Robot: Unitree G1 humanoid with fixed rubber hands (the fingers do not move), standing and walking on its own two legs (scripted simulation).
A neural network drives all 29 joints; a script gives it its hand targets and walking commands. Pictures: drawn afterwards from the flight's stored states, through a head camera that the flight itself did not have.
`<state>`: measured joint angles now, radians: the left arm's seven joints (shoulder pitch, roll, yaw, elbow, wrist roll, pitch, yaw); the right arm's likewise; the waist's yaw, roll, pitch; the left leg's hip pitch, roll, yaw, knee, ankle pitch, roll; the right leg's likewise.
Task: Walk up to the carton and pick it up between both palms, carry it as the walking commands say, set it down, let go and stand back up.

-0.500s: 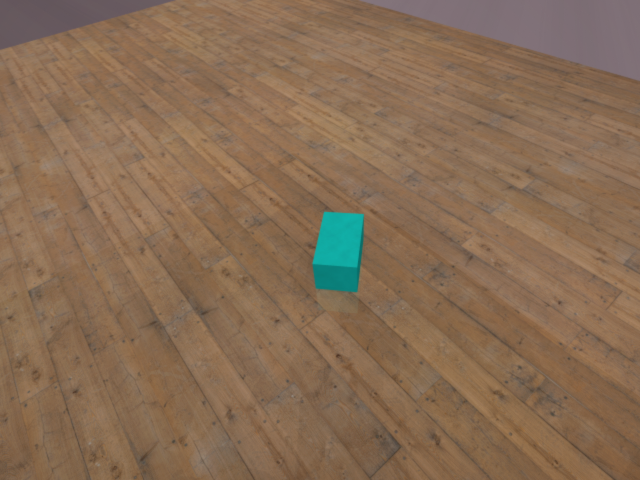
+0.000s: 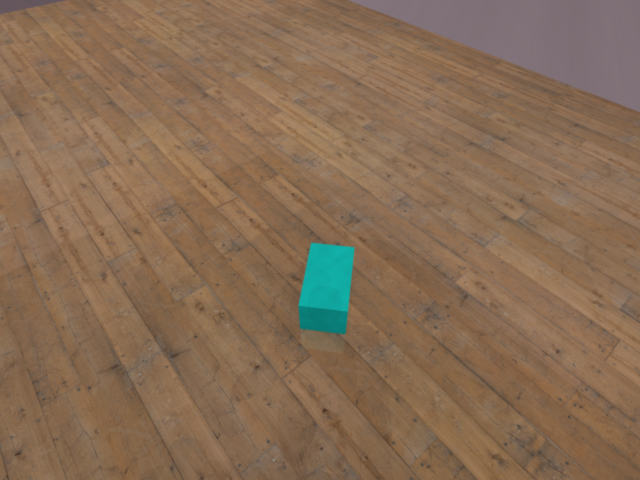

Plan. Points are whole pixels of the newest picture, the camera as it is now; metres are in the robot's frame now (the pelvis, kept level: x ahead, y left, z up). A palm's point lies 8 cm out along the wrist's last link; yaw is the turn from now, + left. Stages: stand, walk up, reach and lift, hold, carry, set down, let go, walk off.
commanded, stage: walk up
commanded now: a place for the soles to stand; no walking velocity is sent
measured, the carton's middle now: (327, 287) +0.88 +0.03 -0.70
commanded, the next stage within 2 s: none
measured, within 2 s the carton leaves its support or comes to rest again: neither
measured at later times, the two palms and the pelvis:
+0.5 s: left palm (132, 433) +0.22 +0.30 -0.12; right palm (560, 444) +0.22 -0.30 -0.12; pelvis +0.16 +0.00 -0.02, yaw +1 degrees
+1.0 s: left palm (168, 337) +0.36 +0.29 -0.11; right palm (536, 352) +0.36 -0.32 -0.13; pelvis +0.30 -0.02 -0.01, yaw +1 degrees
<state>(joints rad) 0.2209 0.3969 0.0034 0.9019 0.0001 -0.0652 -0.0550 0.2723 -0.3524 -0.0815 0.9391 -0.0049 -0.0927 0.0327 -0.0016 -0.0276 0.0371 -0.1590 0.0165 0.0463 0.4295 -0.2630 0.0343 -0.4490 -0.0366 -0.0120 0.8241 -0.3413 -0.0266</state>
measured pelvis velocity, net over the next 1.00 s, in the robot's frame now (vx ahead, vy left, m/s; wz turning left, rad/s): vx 0.30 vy -0.02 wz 0.01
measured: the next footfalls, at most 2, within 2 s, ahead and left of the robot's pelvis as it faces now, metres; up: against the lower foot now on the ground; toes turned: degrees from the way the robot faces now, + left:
right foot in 0.12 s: +0.19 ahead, -0.15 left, +0.00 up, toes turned -1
left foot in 0.48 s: +0.29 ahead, +0.12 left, +0.00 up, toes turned +3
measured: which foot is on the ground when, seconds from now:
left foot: down 0.00-0.12, up 0.14-0.46, down 0.48-0.88, up 0.90-1.00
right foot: up 0.00-0.10, down 0.12-0.50, up 0.52-0.86, down 0.88-1.00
